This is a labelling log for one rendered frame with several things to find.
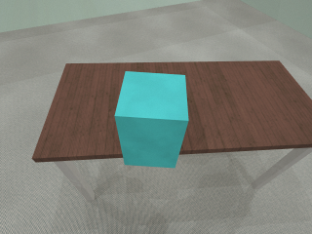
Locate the carton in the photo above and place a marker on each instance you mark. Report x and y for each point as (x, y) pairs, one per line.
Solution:
(151, 118)

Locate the table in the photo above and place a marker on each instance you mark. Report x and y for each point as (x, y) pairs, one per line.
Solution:
(233, 106)

